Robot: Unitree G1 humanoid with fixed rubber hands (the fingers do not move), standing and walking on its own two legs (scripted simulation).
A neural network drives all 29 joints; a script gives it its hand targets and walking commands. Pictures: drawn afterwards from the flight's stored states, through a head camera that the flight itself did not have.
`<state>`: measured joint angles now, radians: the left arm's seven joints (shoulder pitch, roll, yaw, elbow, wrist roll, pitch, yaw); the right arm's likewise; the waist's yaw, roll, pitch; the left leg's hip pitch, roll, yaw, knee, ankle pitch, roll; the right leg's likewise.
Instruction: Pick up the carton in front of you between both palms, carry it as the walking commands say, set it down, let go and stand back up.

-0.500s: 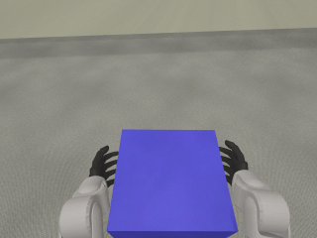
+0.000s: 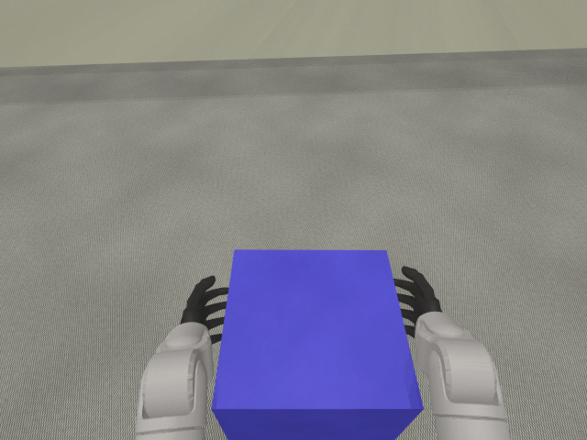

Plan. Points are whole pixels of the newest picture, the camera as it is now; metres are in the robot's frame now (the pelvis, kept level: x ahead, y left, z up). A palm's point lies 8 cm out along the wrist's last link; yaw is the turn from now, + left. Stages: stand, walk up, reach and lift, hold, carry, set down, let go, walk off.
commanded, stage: carry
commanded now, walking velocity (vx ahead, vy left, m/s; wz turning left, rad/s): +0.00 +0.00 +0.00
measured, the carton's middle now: (309, 358) +0.25 +0.00 -0.02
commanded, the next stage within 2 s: hold in 0.74 s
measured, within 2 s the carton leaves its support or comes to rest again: neither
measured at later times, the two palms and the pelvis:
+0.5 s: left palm (202, 325) +0.27 +0.15 +0.04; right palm (420, 314) +0.28 -0.15 +0.04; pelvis -0.01 +0.00 +0.00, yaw +0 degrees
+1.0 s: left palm (204, 336) +0.25 +0.14 +0.04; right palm (430, 329) +0.25 -0.16 +0.04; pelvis -0.02 +0.00 +0.01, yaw -1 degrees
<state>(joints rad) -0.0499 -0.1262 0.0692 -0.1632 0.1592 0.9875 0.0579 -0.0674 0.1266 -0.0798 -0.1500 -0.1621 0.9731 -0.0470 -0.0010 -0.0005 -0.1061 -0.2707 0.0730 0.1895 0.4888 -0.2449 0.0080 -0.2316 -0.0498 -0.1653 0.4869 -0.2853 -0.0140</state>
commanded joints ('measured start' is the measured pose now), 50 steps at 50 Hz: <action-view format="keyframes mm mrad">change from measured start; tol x4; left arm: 1 -433 -661 -496 -34 -197 -101 -155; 9 -519 -690 -414 174 -143 -286 -195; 14 -591 -780 -445 229 -156 -368 -226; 20 -584 -869 -521 172 -198 -331 -245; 25 -541 -847 -485 188 -177 -289 -245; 37 -580 -870 -491 185 -190 -292 -251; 38 -455 -883 -466 161 -179 -283 -253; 39 -452 -836 -452 132 -170 -298 -240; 50 -577 -876 -436 223 -144 -304 -257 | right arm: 1 -383 689 505 -8 199 -82 145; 9 -471 712 417 206 137 -265 188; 14 -537 801 446 271 144 -347 219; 20 -522 894 523 214 188 -309 237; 37 -522 893 496 221 181 -270 242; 38 -413 902 472 209 176 -265 245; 40 -408 847 439 187 134 -281 233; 50 -529 898 432 276 143 -292 254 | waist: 1 0 1 -154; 21 -2 3 -243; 37 -1 1 -221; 38 -2 -20 -141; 39 13 -25 -202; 50 9 -9 -109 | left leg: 1 78 103 -110 -70 163 5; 23 106 104 -109 -37 249 0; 37 96 102 -109 -38 227 -3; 38 256 -169 -258 -82 466 26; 40 233 -147 -278 -113 447 18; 42 337 -159 -281 -103 491 11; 50 300 -169 -270 -142 271 5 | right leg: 1 13 -116 108 -87 180 -10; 24 45 -116 103 -47 272 -8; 37 37 -115 104 -54 254 -9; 38 178 119 265 -91 604 -3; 39 255 99 279 -92 618 -7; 40 275 110 271 -92 578 -2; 42 191 121 275 -116 560 14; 43 209 126 271 -148 474 9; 47 228 128 269 -141 434 17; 50 204 126 263 -154 331 16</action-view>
